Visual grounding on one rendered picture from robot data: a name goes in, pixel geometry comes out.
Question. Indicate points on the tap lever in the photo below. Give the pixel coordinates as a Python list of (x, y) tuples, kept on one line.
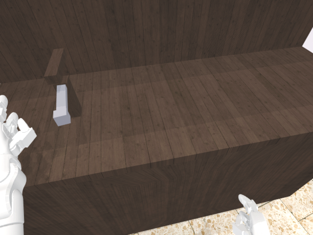
[(61, 114)]

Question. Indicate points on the robot left forearm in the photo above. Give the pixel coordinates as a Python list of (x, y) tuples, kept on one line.
[(12, 182)]

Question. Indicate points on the right robot hand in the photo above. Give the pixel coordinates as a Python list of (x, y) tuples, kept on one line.
[(255, 222)]

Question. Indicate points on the left robot hand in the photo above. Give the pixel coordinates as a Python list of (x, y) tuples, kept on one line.
[(13, 141)]

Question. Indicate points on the counter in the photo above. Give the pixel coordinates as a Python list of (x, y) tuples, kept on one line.
[(176, 108)]

